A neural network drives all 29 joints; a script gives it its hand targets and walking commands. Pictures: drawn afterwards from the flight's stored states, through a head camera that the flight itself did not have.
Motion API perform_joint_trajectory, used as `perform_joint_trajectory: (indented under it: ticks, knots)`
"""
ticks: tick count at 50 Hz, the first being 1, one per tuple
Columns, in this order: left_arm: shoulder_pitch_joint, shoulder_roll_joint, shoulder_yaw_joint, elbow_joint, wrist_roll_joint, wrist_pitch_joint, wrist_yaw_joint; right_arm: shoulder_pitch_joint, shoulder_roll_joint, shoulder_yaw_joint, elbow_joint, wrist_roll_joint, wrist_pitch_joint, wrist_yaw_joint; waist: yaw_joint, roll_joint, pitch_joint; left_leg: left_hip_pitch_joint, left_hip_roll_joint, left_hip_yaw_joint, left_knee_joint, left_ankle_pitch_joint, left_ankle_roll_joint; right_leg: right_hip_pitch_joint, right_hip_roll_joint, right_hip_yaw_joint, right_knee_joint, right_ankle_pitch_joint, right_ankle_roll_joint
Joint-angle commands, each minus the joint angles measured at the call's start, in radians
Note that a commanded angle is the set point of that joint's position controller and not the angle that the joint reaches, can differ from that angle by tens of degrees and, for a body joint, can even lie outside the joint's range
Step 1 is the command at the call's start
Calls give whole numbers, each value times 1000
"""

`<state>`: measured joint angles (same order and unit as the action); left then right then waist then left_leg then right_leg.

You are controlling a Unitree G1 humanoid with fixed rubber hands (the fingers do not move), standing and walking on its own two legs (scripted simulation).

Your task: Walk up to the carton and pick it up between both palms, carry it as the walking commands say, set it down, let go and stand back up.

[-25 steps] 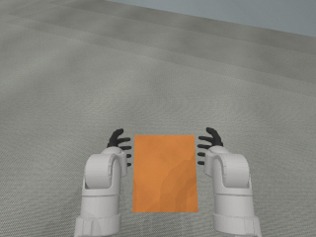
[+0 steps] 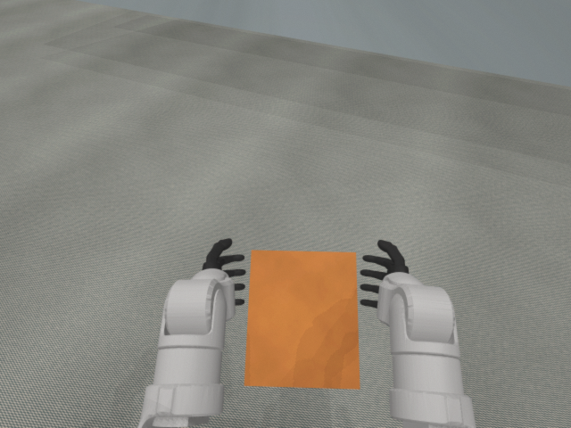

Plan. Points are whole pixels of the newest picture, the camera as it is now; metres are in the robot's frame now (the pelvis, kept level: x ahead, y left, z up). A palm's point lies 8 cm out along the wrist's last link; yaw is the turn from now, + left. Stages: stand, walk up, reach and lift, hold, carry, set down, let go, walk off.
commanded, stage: carry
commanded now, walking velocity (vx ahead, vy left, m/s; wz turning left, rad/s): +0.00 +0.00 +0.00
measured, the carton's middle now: (301, 315) +0.34 +0.01 -0.05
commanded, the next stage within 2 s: none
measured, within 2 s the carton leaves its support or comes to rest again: neither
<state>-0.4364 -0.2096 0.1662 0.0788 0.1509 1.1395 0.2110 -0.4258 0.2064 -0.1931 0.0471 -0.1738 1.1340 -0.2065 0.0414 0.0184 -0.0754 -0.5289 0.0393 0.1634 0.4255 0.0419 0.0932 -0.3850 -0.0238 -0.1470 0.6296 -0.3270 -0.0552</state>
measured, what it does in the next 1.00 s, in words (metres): walks backwards: right foot, then left foot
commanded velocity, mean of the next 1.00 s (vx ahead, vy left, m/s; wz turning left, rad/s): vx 0.00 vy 0.00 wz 0.00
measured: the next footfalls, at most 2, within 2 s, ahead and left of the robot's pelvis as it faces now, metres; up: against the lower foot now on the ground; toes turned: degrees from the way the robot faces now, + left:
right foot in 0.46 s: -0.04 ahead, -0.06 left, +0.00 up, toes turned -8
left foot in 0.66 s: +0.02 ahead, +0.14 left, +0.00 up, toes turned +7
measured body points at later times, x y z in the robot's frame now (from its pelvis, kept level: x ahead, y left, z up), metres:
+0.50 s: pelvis -0.08 +0.03 +0.00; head -0.07 +0.03 +0.45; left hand +0.24 +0.17 +0.07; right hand +0.25 -0.08 +0.06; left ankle +0.14 +0.09 -0.71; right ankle -0.08 -0.05 -0.72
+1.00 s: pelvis -0.15 +0.07 +0.00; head -0.15 +0.08 +0.45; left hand +0.18 +0.20 +0.08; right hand +0.16 -0.05 +0.05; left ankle -0.02 +0.14 -0.72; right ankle -0.09 -0.05 -0.71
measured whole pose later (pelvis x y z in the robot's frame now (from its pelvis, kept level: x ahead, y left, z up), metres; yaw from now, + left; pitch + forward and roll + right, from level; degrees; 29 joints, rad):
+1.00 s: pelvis -0.15 +0.07 +0.00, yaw +0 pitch +3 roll -2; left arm -0.44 -0.21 0.15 0.12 0.14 0.91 0.19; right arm -0.30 0.16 -0.12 0.06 -0.15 0.98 -0.18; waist 0.04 0.01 -0.06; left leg -0.51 0.02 0.15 0.51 -0.07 0.10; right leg -0.46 -0.03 -0.11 0.64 -0.34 -0.05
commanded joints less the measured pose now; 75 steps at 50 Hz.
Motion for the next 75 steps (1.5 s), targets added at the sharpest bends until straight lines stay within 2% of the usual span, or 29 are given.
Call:
perform_joint_trajectory:
  ticks: [1, 10, 13, 16, 19, 21, 23, 25, 28, 29, 32, 34, 35, 39, 41, 55, 57, 58, 59, 61, 63, 68, 69, 70, 71, 72, 73, 74, 75]
  knots:
    - [-521, -959, -619, -142, -477, -37, -299, -454, 967, 576, -141, 387, -20, 290, -36, -144, -346, 374, 54, -78, 171, -256, -76, -165, -215, 295, -362, -387, -90]
    - [-432, -860, -553, -97, -390, -45, -271, -428, 901, 580, -98, 397, -34, 313, -38, -10, -256, 354, 74, -92, 123, -352, -66, -243, -143, 106, -170, -390, -19]
    - [-465, -846, -478, 21, -330, -41, -268, -398, 895, 499, 57, 362, -25, 321, -21, 247, -192, -8, 266, -387, -355, -844, -64, -15, 51, -43, 257, -269, 16]
    - [-607, -869, -624, -236, -454, -40, -259, -526, 940, 645, -204, 493, 6, 315, -7, 207, -256, -12, 240, -264, -418, -781, -128, 84, 63, -29, 338, -201, -21]
    - [-510, -830, -512, -25, -370, -69, -252, -410, 881, 488, 33, 376, -25, 298, -5, 171, -391, 201, 209, -143, -326, -576, -157, 93, 56, -44, 104, -213, -51]
    - [-489, -849, -576, -134, -431, -77, -252, -438, 903, 563, -134, 412, -40, 287, -3, 105, -447, 424, 174, -74, -193, -330, -197, 69, 19, -32, -228, -199, -63]
    - [-475, -869, -548, -113, -429, -80, -279, -424, 890, 546, -120, 377, -46, 282, -27, -238, -430, 302, 144, -97, 113, -201, -129, 61, -257, 423, -324, -242, -127]
    - [-476, -911, -586, -170, -445, -66, -290, -442, 921, 579, -148, 382, -45, 285, -10, -287, -289, 123, 72, -174, 391, -302, -118, -51, -318, 495, -400, -391, -193]
    - [-547, -839, -498, -142, -410, -80, -299, -411, 878, 473, -83, 312, -79, 273, 8, -98, -253, -1, 37, -158, 477, -293, -121, 39, -226, 230, -321, -136, -122]
    - [-486, -778, -408, 24, -327, -119, -294, -383, 817, 389, 55, 240, -123, 270, 3, -76, -254, 9, 46, -133, 358, -290, -114, 76, -201, 187, -261, -9, -104]
    - [-444, -789, -500, 21, -341, -146, -273, -457, 819, 501, -49, 309, -155, 277, -19, -60, -323, 249, 53, -94, -14, -156, -87, 83, -176, 150, -32, 421, -38]
    - [-450, -815, -497, 55, -313, -164, -260, -459, 811, 480, 20, 302, -181, 284, 12, 111, -423, 440, 214, -239, 139, 489, -39, -18, -146, 146, 14, 212, 34]
    - [-474, -757, -410, 187, -212, -214, -262, -408, 764, 351, 210, 203, -232, 283, 3, 158, -411, 406, 198, -242, 151, 474, -7, -11, -129, 131, -14, 135, 53]
    - [-570, -753, -498, -69, -295, -255, -238, -510, 815, 522, -62, 328, -247, 279, -9, 91, -356, 236, 202, -261, -69, -166, -29, 51, -40, 73, -26, -54, 41]
    - [-538, -749, -446, 8, -275, -255, -239, -468, 805, 478, 3, 284, -239, 268, -16, 69, -334, 154, 193, -260, -144, -470, -36, 93, -22, 54, -20, -47, 23]
    - [-341, -773, -507, 9, -314, -182, -264, -426, 786, 589, -203, 328, -160, 258, -9, 38, -314, 8, 173, -152, -166, -710, -65, 87, 8, 57, 34, -117, -48]
    - [-340, -777, -514, -3, -322, -178, -269, -433, 807, 602, -216, 334, -156, 261, -4, -119, -265, 36, 80, -37, -2, -676, -83, -55, -81, 205, -183, -315, -71]
    - [-327, -798, -537, -46, -347, -167, -273, -435, 825, 621, -260, 353, -147, 264, -8, -295, -277, 167, -16, 59, 318, -480, -89, -218, -226, 406, -452, -491, -102]
    - [-328, -816, -549, -87, -369, -151, -284, -427, 840, 636, -297, 364, -134, 267, -30, -315, -248, 229, -51, 16, 530, -399, -75, -324, -293, 449, -560, -563, -115]
    - [-287, -751, -397, 95, -264, -186, -294, -365, 811, 483, -68, 265, -179, 275, -50, -225, -289, 252, -18, -51, 604, -342, -49, -256, -225, 279, -486, -405, -69]
    - [-323, -722, -428, 0, -283, -207, -279, -430, 784, 538, -171, 324, -202, 276, -25, -120, -310, 170, -21, -24, 516, -374, -58, -91, -162, 166, -372, -162, -44]
    - [-335, -763, -518, -21, -298, -194, -239, -500, 843, 571, -133, 367, -181, 278, -20, -39, -358, 252, 69, -176, -56, -456, -18, 60, -197, 187, -167, -31, -30]
    - [-267, -791, -543, 0, -298, -184, -233, -475, 834, 589, -137, 384, -177, 282, -10, 101, -379, 364, 209, -334, 6, -208, 15, -89, -148, 152, -91, -19, 5]
    - [-317, -772, -528, 19, -271, -188, -234, -433, 785, 530, -89, 349, -184, 281, -27, 254, -321, 331, 241, -374, -1, -238, 70, -224, -55, 90, -68, -73, 27]
    - [-296, -743, -529, -13, -265, -189, -228, -359, 766, 541, -97, 366, -186, 281, -31, 265, -279, 192, 265, -436, -62, -506, 131, -180, -47, 106, 84, -83, 36]
    - [-244, -663, -332, 278, -109, -253, -233, -256, 717, 380, 226, 209, -238, 285, -31, 158, -240, 128, 240, -392, -90, -622, 122, -140, -42, 104, 157, -58, 35]
    - [-382, -664, -476, -59, -242, -271, -227, -390, 768, 581, -92, 348, -249, 280, -27, 76, -217, 139, 221, -352, -69, -499, 97, -148, -42, 106, 152, -34, 36]
    - [-256, -705, -429, 108, -191, -280, -240, -305, 794, 536, 22, 280, -256, 285, -21, 35, -237, 183, 218, -295, -28, -307, 72, -143, -45, 112, 125, -9, 38]
    - [-439, -705, -528, -161, -299, -281, -240, -530, 787, 646, -277, 385, -257, 283, -16, 21, -281, 216, 212, -234, -2, -137, 54, -108, -47, 107, 105, 30, 39]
